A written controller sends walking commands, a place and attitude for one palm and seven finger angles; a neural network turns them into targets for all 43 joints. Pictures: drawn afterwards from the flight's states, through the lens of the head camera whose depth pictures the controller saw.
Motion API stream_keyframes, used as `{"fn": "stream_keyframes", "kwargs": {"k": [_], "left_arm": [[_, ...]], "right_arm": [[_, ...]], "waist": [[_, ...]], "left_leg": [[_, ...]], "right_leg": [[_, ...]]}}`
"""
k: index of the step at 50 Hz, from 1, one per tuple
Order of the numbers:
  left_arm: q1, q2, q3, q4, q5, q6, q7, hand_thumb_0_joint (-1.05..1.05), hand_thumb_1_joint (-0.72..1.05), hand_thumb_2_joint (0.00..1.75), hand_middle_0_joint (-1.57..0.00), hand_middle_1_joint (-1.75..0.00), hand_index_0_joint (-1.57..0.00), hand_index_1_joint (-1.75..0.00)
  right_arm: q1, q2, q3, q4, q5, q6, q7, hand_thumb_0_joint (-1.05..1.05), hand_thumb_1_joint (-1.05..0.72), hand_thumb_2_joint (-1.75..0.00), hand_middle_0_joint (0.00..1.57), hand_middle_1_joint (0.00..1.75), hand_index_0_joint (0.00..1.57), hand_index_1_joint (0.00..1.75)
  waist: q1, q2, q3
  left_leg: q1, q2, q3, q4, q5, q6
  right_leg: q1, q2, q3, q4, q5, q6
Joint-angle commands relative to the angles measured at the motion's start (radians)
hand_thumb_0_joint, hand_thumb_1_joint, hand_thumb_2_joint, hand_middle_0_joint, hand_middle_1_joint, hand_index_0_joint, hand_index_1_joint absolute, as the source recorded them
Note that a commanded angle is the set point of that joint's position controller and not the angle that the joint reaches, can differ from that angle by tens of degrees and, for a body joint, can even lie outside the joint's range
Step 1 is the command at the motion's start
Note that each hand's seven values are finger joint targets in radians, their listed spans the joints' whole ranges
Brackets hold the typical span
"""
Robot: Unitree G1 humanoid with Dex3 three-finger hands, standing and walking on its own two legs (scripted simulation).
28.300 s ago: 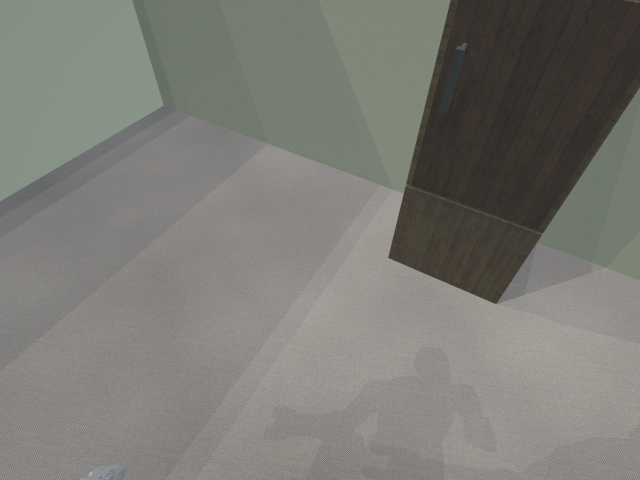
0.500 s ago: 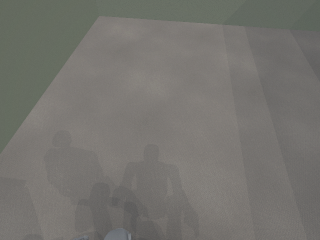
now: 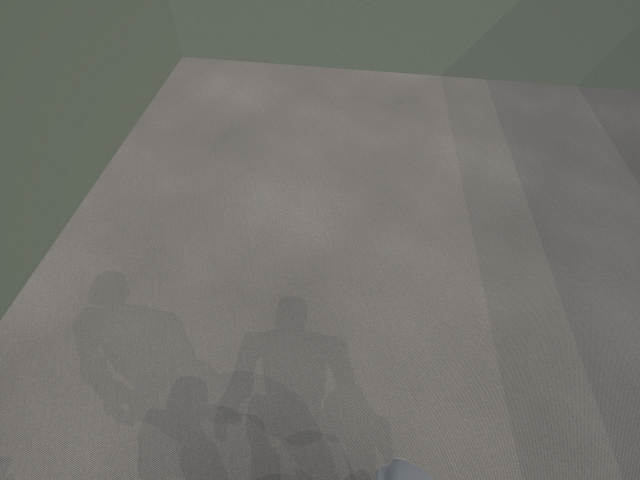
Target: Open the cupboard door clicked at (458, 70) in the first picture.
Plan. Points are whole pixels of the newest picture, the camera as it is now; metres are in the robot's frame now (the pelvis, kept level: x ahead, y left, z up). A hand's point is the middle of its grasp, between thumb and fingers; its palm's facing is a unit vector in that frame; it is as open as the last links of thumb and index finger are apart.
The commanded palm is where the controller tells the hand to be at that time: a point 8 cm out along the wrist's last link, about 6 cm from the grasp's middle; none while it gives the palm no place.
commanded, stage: turn to face it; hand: left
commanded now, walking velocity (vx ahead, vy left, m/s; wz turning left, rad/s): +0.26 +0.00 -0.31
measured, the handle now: out of the picture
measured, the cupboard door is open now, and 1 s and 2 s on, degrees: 44 44 44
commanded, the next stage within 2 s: none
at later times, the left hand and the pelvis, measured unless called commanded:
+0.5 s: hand (231, 418) +0.24 +0.16 -0.20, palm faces +0.18 -0.97 -0.17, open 7.2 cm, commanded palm none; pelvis +0.19 -0.03 -0.02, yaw +9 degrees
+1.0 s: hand (238, 405) +0.24 +0.14 -0.16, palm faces +0.42 -0.86 -0.30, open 7.4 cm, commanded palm none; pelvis +0.24 -0.08 -0.01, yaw +26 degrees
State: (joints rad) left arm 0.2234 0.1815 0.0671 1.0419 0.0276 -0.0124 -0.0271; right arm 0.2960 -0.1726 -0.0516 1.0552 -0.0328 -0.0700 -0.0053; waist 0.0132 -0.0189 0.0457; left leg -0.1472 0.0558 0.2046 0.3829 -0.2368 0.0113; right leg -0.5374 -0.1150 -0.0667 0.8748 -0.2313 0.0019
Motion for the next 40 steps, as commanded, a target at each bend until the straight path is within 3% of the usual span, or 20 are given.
{"fn": "stream_keyframes", "kwargs": {"k": [1, 4, 5, 6, 7, 8, 9, 11, 13, 16, 20, 22, 23, 24, 25, 26, 28, 30, 32, 40], "left_arm": [[-0.054, 0.017, 0.001, -0.073, 0.002, -0.014, -0.014, 0.00, 0.90, 0.90, -0.20, -0.30, -0.20, -0.30], [-0.028, 0.049, 0.006, -0.064, 0.003, -0.019, -0.012, 0.00, 0.90, 0.90, -0.20, -0.30, -0.20, -0.30], [0.060, 0.077, 0.011, -0.037, 0.004, -0.028, -0.007, 0.00, 0.90, 0.90, -0.20, -0.30, -0.20, -0.30], [0.194, 0.145, 0.027, 0.007, 0.008, -0.046, 0.004, 0.00, 0.90, 0.90, -0.20, -0.30, -0.20, -0.30], [0.322, 0.260, 0.053, 0.046, 0.001, -0.054, 0.020, 0.00, 0.90, 0.90, -0.20, -0.30, -0.20, -0.30], [0.311, 0.270, 0.037, 0.037, -0.017, -0.048, 0.028, 0.00, 0.90, 0.90, -0.20, -0.30, -0.20, -0.30], [0.224, 0.232, 0.032, 0.020, -0.013, -0.053, 0.036, 0.00, 0.90, 0.90, -0.20, -0.30, -0.20, -0.30], [0.081, 0.128, 0.001, -0.023, -0.013, -0.049, 0.049, 0.00, 0.90, 0.90, -0.20, -0.30, -0.20, -0.30], [0.022, 0.107, -0.010, -0.037, -0.009, -0.054, 0.050, 0.00, 0.90, 0.90, -0.20, -0.30, -0.20, -0.30], [-0.002, 0.106, 0.003, -0.053, -0.008, -0.049, 0.052, 0.00, 0.90, 0.90, -0.20, -0.30, -0.20, -0.30], [0.008, 0.141, 0.017, -0.060, -0.004, -0.032, 0.055, 0.00, 0.90, 0.90, -0.20, -0.30, -0.20, -0.30], [-0.009, 0.161, 0.025, -0.080, -0.011, -0.022, 0.055, 0.00, 0.90, 0.90, -0.20, -0.30, -0.20, -0.30], [-0.015, 0.162, 0.026, -0.091, -0.014, -0.015, 0.053, 0.00, 0.90, 0.90, -0.20, -0.30, -0.20, -0.30], [-0.006, 0.130, 0.024, -0.118, -0.020, -0.003, 0.051, 0.00, 0.90, 0.90, -0.20, -0.30, -0.20, -0.30], [-0.044, 0.094, 0.007, -0.164, -0.024, 0.005, 0.049, 0.00, 0.90, 0.90, -0.20, -0.30, -0.20, -0.30], [-0.088, 0.115, 0.010, -0.187, -0.009, 0.016, 0.053, 0.00, 0.90, 0.90, -0.20, -0.30, -0.20, -0.30], [-0.115, 0.105, 0.017, -0.177, -0.007, 0.017, 0.049, 0.00, 0.90, 0.90, -0.20, -0.30, -0.20, -0.30], [-0.085, 0.102, 0.020, -0.160, -0.005, 0.022, 0.039, 0.00, 0.90, 0.90, -0.20, -0.30, -0.20, -0.30], [-0.065, 0.098, 0.018, -0.159, -0.010, 0.028, 0.038, 0.00, 0.90, 0.90, -0.20, -0.30, -0.20, -0.30], [-0.059, 0.111, 0.015, -0.212, -0.011, 0.033, 0.040, 0.00, 0.90, 0.90, -0.20, -0.30, -0.20, -0.30]], "right_arm": [[0.087, -0.138, -0.022, -0.016, -0.001, 0.004, 0.000, 0.00, -0.90, -0.90, 0.20, 0.30, 0.20, 0.30], [0.095, -0.149, -0.018, -0.008, -0.003, 0.015, -0.001, 0.00, -0.90, -0.90, 0.20, 0.30, 0.20, 0.30], [0.095, -0.140, -0.015, -0.004, 0.003, 0.019, 0.000, 0.00, -0.90, -0.90, 0.20, 0.30, 0.20, 0.30], [0.093, -0.105, -0.005, -0.004, 0.016, 0.015, 0.004, 0.00, -0.90, -0.90, 0.20, 0.30, 0.20, 0.30], [0.113, -0.045, 0.007, -0.028, 0.028, 0.012, 0.007, 0.00, -0.90, -0.90, 0.20, 0.30, 0.20, 0.30], [0.060, -0.076, 0.000, -0.044, 0.030, 0.022, 0.001, 0.00, -0.90, -0.90, 0.20, 0.30, 0.20, 0.30], [0.040, -0.061, -0.005, -0.036, 0.030, 0.028, -0.005, 0.00, -0.90, -0.90, 0.20, 0.30, 0.20, 0.30], [0.037, -0.048, -0.001, -0.006, 0.025, 0.043, -0.007, 0.00, -0.90, -0.90, 0.20, 0.30, 0.20, 0.30], [0.079, -0.012, 0.008, 0.015, 0.024, 0.064, -0.002, 0.00, -0.90, -0.90, 0.20, 0.30, 0.20, 0.30], [0.077, 0.011, 0.010, 0.006, 0.020, 0.080, 0.009, 0.00, -0.90, -0.90, 0.20, 0.30, 0.20, 0.30], [-0.022, -0.005, 0.006, -0.061, 0.018, 0.079, 0.022, 0.00, -0.90, -0.90, 0.20, 0.30, 0.20, 0.30], [-0.007, -0.045, -0.001, -0.075, 0.013, 0.078, 0.024, 0.00, -0.90, -0.90, 0.20, 0.30, 0.20, 0.30], [0.040, -0.085, -0.013, -0.070, 0.009, 0.078, 0.024, 0.00, -0.90, -0.90, 0.20, 0.30, 0.20, 0.30], [0.096, -0.177, -0.033, -0.079, -0.002, 0.075, 0.018, 0.00, -0.90, -0.90, 0.20, 0.30, 0.20, 0.30], [0.139, -0.265, -0.052, -0.087, -0.002, 0.076, 0.008, 0.00, -0.90, -0.90, 0.20, 0.30, 0.20, 0.30], [0.133, -0.275, -0.053, -0.086, 0.001, 0.079, -0.004, 0.00, -0.90, -0.90, 0.20, 0.30, 0.20, 0.30], [0.036, -0.249, -0.052, -0.124, 0.004, 0.073, -0.016, 0.00, -0.90, -0.90, 0.20, 0.30, 0.20, 0.30], [-0.036, -0.215, -0.041, -0.152, 0.006, 0.063, -0.019, 0.00, -0.90, -0.90, 0.20, 0.30, 0.20, 0.30], [-0.050, -0.226, -0.043, -0.163, 0.006, 0.059, -0.017, 0.00, -0.90, -0.90, 0.20, 0.30, 0.20, 0.30], [-0.119, -0.265, -0.072, -0.208, 0.002, 0.090, 0.002, 0.00, -0.90, -0.90, 0.20, 0.30, 0.20, 0.30]], "waist": [[-0.028, 0.143, 0.049], [-0.002, 0.104, 0.033], [0.039, 0.049, -0.006], [0.099, -0.086, -0.086], [0.125, -0.359, -0.176], [0.122, -0.236, -0.157], [0.083, -0.290, -0.138], [0.014, -0.143, -0.068], [-0.033, -0.132, -0.059], [-0.044, -0.101, -0.054], [-0.011, -0.123, -0.057], [-0.037, -0.102, -0.068], [-0.067, -0.029, -0.096], [-0.092, 0.206, -0.136], [-0.120, 0.395, -0.150], [-0.120, 0.239, -0.165], [-0.082, 0.244, -0.137], [-0.040, 0.149, -0.122], [-0.034, 0.135, -0.154], [-0.032, 0.189, -0.115]], "left_leg": [[-0.072, 0.252, -0.090, -0.208, -0.019, 0.099], [-0.069, 0.242, -0.068, -0.088, 0.038, 0.070], [-0.080, 0.196, -0.027, 0.052, 0.135, 0.042], [-0.235, 0.120, 0.016, 0.302, 0.133, 0.006], [-0.444, -0.022, 0.034, 0.620, -0.333, -0.037], [-0.459, 0.001, -0.115, 0.772, -0.421, -0.028], [-0.483, 0.025, -0.170, 0.861, -0.335, -0.030], [-0.413, 0.083, -0.208, 0.799, -0.197, -0.038], [-0.332, 0.075, -0.173, 0.691, -0.162, -0.053], [-0.306, 0.052, -0.115, 0.544, -0.113, -0.064], [-0.291, 0.028, -0.070, 0.341, -0.090, -0.055], [-0.188, 0.007, -0.054, 0.214, 0.018, -0.044], [-0.061, 0.012, -0.077, 0.151, 0.152, -0.030], [0.046, 0.178, -0.333, 0.080, 0.406, 0.067], [0.080, 0.384, -0.621, -0.009, 0.637, 0.207], [0.048, 0.396, -0.653, -0.039, 0.435, 0.234], [-0.012, 0.324, -0.599, -0.049, 0.309, 0.190], [-0.038, 0.242, -0.463, -0.037, 0.347, 0.147], [-0.016, 0.211, -0.419, -0.019, 0.415, 0.143], [-0.122, 0.162, -0.478, -0.021, 0.183, 0.134]], "right_leg": [[0.098, 0.022, -0.043, -0.168, 0.064, -0.005], [0.250, 0.062, -0.081, -0.274, 0.053, -0.021], [0.370, 0.087, -0.079, -0.334, 0.055, -0.036], [0.613, -0.033, 0.077, -0.385, 0.088, -0.083], [0.796, -0.315, 0.436, -0.518, 0.225, -0.190], [0.696, -0.367, 0.458, -0.578, 0.267, -0.235], [0.621, -0.340, 0.422, -0.583, 0.306, -0.216], [0.445, -0.277, 0.173, -0.591, 0.389, -0.159], [0.357, -0.243, 0.026, -0.588, 0.479, -0.138], [0.362, -0.220, -0.069, -0.565, 0.499, -0.125], [0.431, -0.232, -0.093, -0.473, 0.495, -0.106], [0.407, -0.220, -0.129, -0.373, 0.445, -0.068], [0.329, -0.205, -0.151, -0.268, 0.347, -0.034], [0.176, -0.097, -0.186, -0.074, 0.039, 0.036], [0.022, 0.025, -0.116, 0.182, -0.487, 0.076], [-0.012, 0.035, 0.013, 0.305, -0.459, 0.061], [-0.089, 0.012, 0.081, 0.379, -0.305, 0.069], [-0.057, 0.012, 0.079, 0.335, -0.191, 0.078], [-0.011, 0.028, 0.072, 0.236, -0.190, 0.082], [0.164, 0.094, 0.030, -0.109, -0.195, 0.071]]}}
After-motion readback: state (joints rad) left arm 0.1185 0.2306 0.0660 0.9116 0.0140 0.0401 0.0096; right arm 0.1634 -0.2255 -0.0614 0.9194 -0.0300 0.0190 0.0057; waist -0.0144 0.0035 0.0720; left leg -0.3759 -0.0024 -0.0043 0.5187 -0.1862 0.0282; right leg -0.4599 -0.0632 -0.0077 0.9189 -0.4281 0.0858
